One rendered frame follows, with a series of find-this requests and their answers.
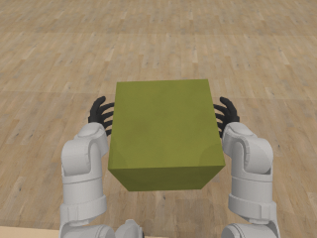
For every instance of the left robot forearm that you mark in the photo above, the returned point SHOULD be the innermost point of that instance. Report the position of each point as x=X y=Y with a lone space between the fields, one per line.
x=81 y=175

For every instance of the left robot hand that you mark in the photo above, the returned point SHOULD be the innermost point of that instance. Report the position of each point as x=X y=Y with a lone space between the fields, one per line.
x=96 y=115

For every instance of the right robot upper arm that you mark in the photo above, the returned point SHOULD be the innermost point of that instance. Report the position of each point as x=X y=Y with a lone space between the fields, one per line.
x=243 y=230

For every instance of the left robot shin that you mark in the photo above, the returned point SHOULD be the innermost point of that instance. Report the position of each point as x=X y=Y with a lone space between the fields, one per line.
x=130 y=221

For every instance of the right robot forearm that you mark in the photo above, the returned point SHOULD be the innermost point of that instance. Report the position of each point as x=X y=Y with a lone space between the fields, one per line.
x=252 y=176

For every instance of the robot left thigh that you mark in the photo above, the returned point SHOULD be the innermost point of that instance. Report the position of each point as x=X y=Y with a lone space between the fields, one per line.
x=129 y=230

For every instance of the right robot hand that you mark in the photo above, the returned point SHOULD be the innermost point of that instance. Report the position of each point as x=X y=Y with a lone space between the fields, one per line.
x=230 y=114

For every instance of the carton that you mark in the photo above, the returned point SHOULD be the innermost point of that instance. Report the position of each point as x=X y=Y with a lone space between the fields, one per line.
x=164 y=135

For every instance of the left robot upper arm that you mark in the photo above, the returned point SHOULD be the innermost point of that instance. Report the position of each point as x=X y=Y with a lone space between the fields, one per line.
x=91 y=231

